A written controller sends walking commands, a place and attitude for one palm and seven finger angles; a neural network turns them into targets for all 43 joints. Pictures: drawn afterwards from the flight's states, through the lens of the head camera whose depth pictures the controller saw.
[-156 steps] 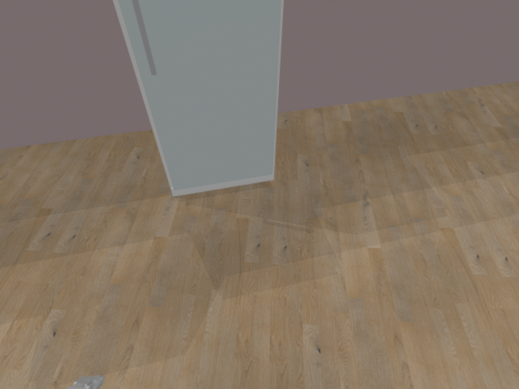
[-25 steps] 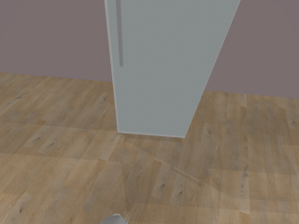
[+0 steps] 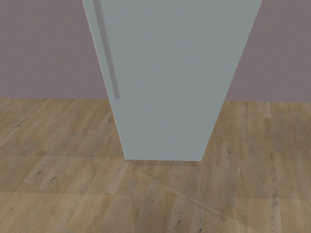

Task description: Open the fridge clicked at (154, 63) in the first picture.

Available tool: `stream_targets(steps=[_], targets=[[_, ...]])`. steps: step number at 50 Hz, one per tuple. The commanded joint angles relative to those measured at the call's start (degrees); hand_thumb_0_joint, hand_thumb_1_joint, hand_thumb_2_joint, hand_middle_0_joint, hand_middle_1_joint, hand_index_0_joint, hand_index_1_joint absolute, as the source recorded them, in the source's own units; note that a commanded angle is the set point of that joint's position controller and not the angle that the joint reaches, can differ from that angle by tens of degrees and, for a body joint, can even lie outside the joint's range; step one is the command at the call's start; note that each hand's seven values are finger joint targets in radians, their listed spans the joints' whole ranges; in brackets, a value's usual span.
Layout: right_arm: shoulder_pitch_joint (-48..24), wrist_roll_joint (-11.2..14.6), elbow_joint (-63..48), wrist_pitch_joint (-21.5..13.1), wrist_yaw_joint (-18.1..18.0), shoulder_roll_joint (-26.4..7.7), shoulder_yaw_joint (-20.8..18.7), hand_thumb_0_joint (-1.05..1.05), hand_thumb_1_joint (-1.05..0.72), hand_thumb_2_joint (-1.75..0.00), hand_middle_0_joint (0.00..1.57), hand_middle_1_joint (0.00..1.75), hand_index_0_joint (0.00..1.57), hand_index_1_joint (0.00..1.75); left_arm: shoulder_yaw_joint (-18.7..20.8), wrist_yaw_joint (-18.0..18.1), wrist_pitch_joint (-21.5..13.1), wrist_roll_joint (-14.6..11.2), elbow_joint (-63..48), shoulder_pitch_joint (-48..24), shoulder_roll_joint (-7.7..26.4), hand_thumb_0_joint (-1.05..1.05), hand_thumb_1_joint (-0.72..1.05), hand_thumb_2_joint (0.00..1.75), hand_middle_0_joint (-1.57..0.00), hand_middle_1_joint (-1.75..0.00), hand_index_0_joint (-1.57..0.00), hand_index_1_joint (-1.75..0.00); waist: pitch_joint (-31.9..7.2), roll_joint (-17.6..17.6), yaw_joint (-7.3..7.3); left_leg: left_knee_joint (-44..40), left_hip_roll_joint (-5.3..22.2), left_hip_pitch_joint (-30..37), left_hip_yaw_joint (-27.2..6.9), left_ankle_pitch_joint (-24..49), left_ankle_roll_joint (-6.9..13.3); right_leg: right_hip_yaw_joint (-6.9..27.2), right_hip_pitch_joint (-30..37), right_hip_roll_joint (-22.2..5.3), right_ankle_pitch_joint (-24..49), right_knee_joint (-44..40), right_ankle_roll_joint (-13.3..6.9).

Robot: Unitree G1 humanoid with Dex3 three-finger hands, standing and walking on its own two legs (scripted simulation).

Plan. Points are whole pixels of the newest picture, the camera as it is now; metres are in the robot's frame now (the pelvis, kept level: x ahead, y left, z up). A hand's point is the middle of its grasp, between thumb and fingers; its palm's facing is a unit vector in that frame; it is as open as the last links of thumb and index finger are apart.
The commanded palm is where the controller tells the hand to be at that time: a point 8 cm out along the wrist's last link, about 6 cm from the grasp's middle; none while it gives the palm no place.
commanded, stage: take the last steps up to it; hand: left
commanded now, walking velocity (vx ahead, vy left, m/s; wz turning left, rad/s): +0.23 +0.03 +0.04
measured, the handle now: (108, 45) +0.63 +0.17 +0.16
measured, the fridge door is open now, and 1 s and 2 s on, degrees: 0 0 0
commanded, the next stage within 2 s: come to a stop and stand still in 0.20 s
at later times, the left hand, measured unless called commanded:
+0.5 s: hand out of the picture +0.10 +0.18 -0.19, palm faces +0.11 -0.99 -0.14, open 7.4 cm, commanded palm none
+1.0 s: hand out of the picture +0.13 +0.16 -0.16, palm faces +0.07 -0.97 -0.22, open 7.4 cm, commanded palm none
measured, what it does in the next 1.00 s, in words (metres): walks ahead: right foot, then left foot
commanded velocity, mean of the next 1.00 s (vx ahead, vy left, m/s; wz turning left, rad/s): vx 0.00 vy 0.01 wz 0.01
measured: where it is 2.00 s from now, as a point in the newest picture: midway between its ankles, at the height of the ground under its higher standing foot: outside the picture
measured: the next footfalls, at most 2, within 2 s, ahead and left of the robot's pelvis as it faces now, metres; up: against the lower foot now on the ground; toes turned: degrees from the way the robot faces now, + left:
right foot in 0.02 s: +0.12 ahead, -0.12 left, +0.00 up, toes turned -8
left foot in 0.40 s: +0.24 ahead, +0.13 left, +0.00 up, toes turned +9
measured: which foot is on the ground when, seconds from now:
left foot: down 0.00-0.04, up 0.06-0.38, down 0.40-0.78, up 0.80-1.00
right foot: up 0.00-0.00, down 0.02-0.42, up 0.44-0.76, down 0.78-1.00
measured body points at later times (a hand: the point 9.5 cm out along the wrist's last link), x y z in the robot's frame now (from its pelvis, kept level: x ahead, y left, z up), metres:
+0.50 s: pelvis +0.14 +0.02 -0.01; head +0.16 +0.05 +0.44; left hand +0.10 +0.23 -0.18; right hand +0.24 -0.20 -0.14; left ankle +0.20 +0.13 -0.74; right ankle +0.08 -0.11 -0.72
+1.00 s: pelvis +0.11 -0.02 +0.01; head +0.10 -0.03 +0.46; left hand +0.12 +0.21 -0.14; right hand +0.12 -0.26 -0.16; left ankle +0.10 +0.12 -0.71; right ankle +0.12 -0.13 -0.74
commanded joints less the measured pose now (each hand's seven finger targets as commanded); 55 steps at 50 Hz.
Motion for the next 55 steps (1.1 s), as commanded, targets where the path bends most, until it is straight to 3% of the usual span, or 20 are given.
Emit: stream_targets(steps=[1,2,3,5,8,16,18,20,22,24,29,34,37,38,39,41,45,51,54,55], targets=[[0.70,1.17,-3.48,-1.44,-0.06,-3.39,-0.18,0.00,-0.90,-0.90,0.20,0.30,0.20,0.30,2.47,0.94,-3.08,0.61,2.09,17.33,10.54,0.00,0.90,0.90,-0.20,-0.30,-0.20,-0.30,-5.65,-15.34,7.77,24.44,3.19,-24.45,-0.20,-0.72,1.12,20.60,29.83,-13.55,2.50,-14.88,-7.10],[-1.68,0.92,-5.61,-1.23,0.10,-4.53,-0.07,0.00,-0.90,-0.90,0.20,0.30,0.20,0.30,2.70,1.25,-2.94,-0.40,2.45,21.67,13.44,0.00,0.90,0.90,-0.20,-0.30,-0.20,-0.30,-6.18,-15.42,8.65,37.12,0.51,-31.57,-2.66,-14.94,0.42,32.11,30.89,-20.90,3.26,-21.24,-12.24],[-3.71,0.72,-5.60,-0.84,0.19,-5.15,-0.53,0.00,-0.90,-0.90,0.20,0.30,0.20,0.30,2.78,1.52,-3.12,-0.58,2.18,18.49,12.99,0.00,0.90,0.90,-0.20,-0.30,-0.20,-0.30,-5.12,-14.54,7.95,43.44,2.87,-33.08,-7.42,-12.21,0.68,32.48,25.53,-20.74,-3.00,-23.08,-13.18],[-5.46,0.45,-5.36,-0.30,0.59,-4.55,-0.72,0.00,-0.90,-0.90,0.20,0.30,0.20,0.30,1.66,2.09,-2.87,-0.49,-0.49,9.71,7.51,0.00,0.90,0.90,-0.20,-0.30,-0.20,-0.30,1.47,-6.09,4.50,44.16,6.87,-32.98,-9.21,-2.84,0.39,21.93,15.34,-16.78,-6.83,-24.85,-11.32],[-1.92,0.13,-4.01,1.00,0.73,-1.82,-0.26,0.00,-0.90,-0.90,0.20,0.30,0.20,0.30,0.64,2.24,-3.47,-0.05,-1.11,6.58,4.20,0.00,0.90,0.90,-0.20,-0.30,-0.20,-0.30,2.32,-6.88,0.78,35.63,7.10,-26.32,-6.79,0.97,-1.63,9.44,8.32,-12.29,8.18,-24.32,-9.11],[-7.38,0.60,-6.33,0.43,1.14,-1.58,0.44,0.00,-0.90,-0.90,0.20,0.30,0.20,0.30,0.75,2.13,-2.85,-0.19,1.27,8.28,6.15,0.00,0.90,0.90,-0.20,-0.30,-0.20,-0.30,1.86,-8.55,1.84,12.64,3.91,-16.57,-2.69,6.91,-2.44,3.55,9.79,-9.25,17.72,-18.71,-7.08],[-3.36,0.62,-4.40,0.01,0.34,-3.08,0.81,0.00,-0.90,-0.90,0.20,0.30,0.20,0.30,0.04,2.78,-1.82,-0.57,1.67,7.30,4.39,0.00,0.90,0.90,-0.20,-0.30,-0.20,-0.30,-0.87,-5.25,0.09,1.90,4.17,-6.04,-4.10,20.07,-2.90,1.14,9.09,-5.34,19.71,-10.48,-3.76],[-0.60,0.66,-4.00,-0.25,-0.75,-9.93,0.09,0.00,-0.90,-0.90,0.20,0.30,0.20,0.30,-0.87,3.37,-0.68,-1.34,2.37,12.47,1.16,0.00,0.90,0.90,-0.20,-0.30,-0.20,-0.30,-7.70,9.85,1.05,2.32,17.24,4.04,-14.25,54.17,2.41,-0.50,5.75,-0.02,-2.88,-3.88,1.18],[-3.88,1.19,-4.13,0.56,-1.99,-10.58,0.17,0.00,-0.90,-0.90,0.20,0.30,0.20,0.30,-1.09,3.87,0.83,-1.34,3.46,13.65,1.94,0.00,0.90,0.90,-0.20,-0.30,-0.20,-0.30,-7.28,15.97,1.42,-2.18,20.43,0.92,-16.98,61.57,6.18,1.40,6.36,1.74,-17.38,5.66,2.29],[-6.62,1.15,-4.63,1.48,-3.02,-10.25,-0.28,0.00,-0.90,-0.90,0.20,0.30,0.20,0.30,-0.62,3.71,1.84,-0.90,2.75,11.04,3.69,0.00,0.90,0.90,-0.20,-0.30,-0.20,-0.30,-3.05,14.35,1.31,-2.24,20.85,-1.81,-16.18,64.00,8.48,4.30,2.54,0.65,-19.16,13.22,1.80],[-9.72,0.55,-7.20,2.99,-3.13,-12.01,-2.55,0.00,-0.90,-0.90,0.20,0.30,0.20,0.30,0.93,2.71,3.09,-0.49,-1.37,7.39,3.36,0.00,0.90,0.90,-0.20,-0.30,-0.20,-0.30,-8.40,5.59,0.76,-1.47,21.27,0.49,-14.55,49.24,10.23,6.24,-3.45,2.40,-16.26,22.10,1.68],[-15.17,-0.01,-9.81,3.19,-1.80,-10.94,-2.67,0.00,-0.90,-0.90,0.20,0.30,0.20,0.30,1.07,2.32,3.40,-0.32,-3.73,8.37,2.24,0.00,0.90,0.90,-0.20,-0.30,-0.20,-0.30,-6.34,9.46,2.45,-6.62,19.28,-12.60,-14.15,16.36,7.81,4.78,4.73,1.66,-12.43,11.68,0.65],[-15.83,0.22,-9.62,3.91,-0.65,-9.81,-2.38,0.00,-0.90,-0.90,0.20,0.30,0.20,0.30,0.66,2.41,2.24,-0.14,-1.01,14.26,2.12,0.00,0.90,0.90,-0.20,-0.30,-0.20,-0.30,-5.50,5.47,4.72,-5.74,12.80,-21.68,-11.07,-8.72,2.57,1.34,17.19,3.26,-3.02,-5.64,0.44],[-14.61,0.76,-9.54,4.28,-0.24,-6.78,-1.81,0.00,-0.90,-0.90,0.20,0.30,0.20,0.30,0.59,2.58,1.55,0.48,-0.98,14.34,4.56,0.00,0.90,0.90,-0.20,-0.30,-0.20,-0.30,-3.25,-3.54,4.57,1.35,7.50,-23.68,-7.52,-11.98,-0.43,7.41,15.51,-1.07,-9.85,-15.93,-0.46],[-13.49,1.27,-10.27,4.68,0.30,-2.61,-0.70,0.00,-0.90,-0.90,0.20,0.30,0.20,0.30,0.41,2.74,0.69,0.61,-2.66,9.92,8.61,0.00,0.90,0.90,-0.20,-0.30,-0.20,-0.30,0.52,-14.80,2.67,10.68,3.00,-22.89,-5.06,-8.77,-3.31,23.55,5.28,-12.01,-26.26,-27.80,-4.72],[-14.81,0.55,-10.32,5.39,0.77,-5.54,-1.17,0.00,-0.90,-0.90,0.20,0.30,0.20,0.30,1.18,2.91,0.65,0.14,-5.69,1.38,11.97,0.00,0.90,0.90,-0.20,-0.30,-0.20,-0.30,5.05,-15.62,2.51,21.02,3.13,-18.55,-8.30,-5.46,-2.41,27.57,-8.27,-14.50,-33.18,-33.25,-7.22],[-7.26,0.45,-6.48,4.26,0.83,-5.41,-0.74,0.00,-0.90,-0.90,0.20,0.30,0.20,0.30,0.76,2.56,-0.02,-0.15,-5.23,-0.28,9.20,0.00,0.90,0.90,-0.20,-0.30,-0.20,-0.30,3.50,-7.59,0.84,23.10,2.84,-18.48,-7.33,0.22,-2.85,14.94,1.11,-9.32,-10.69,-25.26,-5.79],[-5.95,0.67,-6.67,3.07,-0.35,-4.61,0.39,0.00,-0.90,-0.90,0.20,0.30,0.20,0.30,1.35,2.72,0.06,-0.48,-1.69,5.77,9.09,0.00,0.90,0.90,-0.20,-0.30,-0.20,-0.30,-1.01,-7.37,3.59,6.07,2.50,-13.62,-6.61,-0.99,-3.14,15.30,11.31,-10.55,5.79,-18.65,-8.01],[-1.27,0.70,-3.95,1.75,-1.10,-6.19,0.73,0.00,-0.90,-0.90,0.20,0.30,0.20,0.30,0.53,2.52,0.28,-1.28,-0.94,4.54,5.68,0.00,0.90,0.90,-0.20,-0.30,-0.20,-0.30,-4.08,0.50,2.51,-3.41,6.97,-2.52,-11.35,15.47,-1.12,8.19,7.22,-3.01,7.35,-11.48,-2.64],[-5.37,0.65,-7.97,1.13,-0.69,-8.80,0.70,0.00,-0.90,-0.90,0.20,0.30,0.20,0.30,-0.31,5.41,-1.51,-0.75,1.57,9.27,5.44,0.00,0.90,0.90,-0.20,-0.30,-0.20,-0.30,-1.52,-0.99,3.46,7.77,8.07,-11.16,-6.68,11.47,-2.64,8.70,10.71,-4.07,21.05,-10.05,-2.60]])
